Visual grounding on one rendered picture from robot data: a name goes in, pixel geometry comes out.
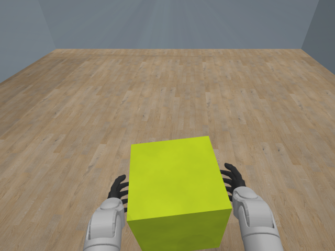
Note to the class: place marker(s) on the robot right forearm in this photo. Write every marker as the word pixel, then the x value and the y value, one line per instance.
pixel 257 224

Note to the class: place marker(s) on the carton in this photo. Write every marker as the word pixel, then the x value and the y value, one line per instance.
pixel 177 200

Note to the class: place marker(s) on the left robot hand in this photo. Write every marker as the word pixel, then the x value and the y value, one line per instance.
pixel 116 188

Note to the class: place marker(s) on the right robot hand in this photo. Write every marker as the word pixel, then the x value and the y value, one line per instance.
pixel 235 181

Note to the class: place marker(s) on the robot left forearm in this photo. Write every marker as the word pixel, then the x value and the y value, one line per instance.
pixel 105 227

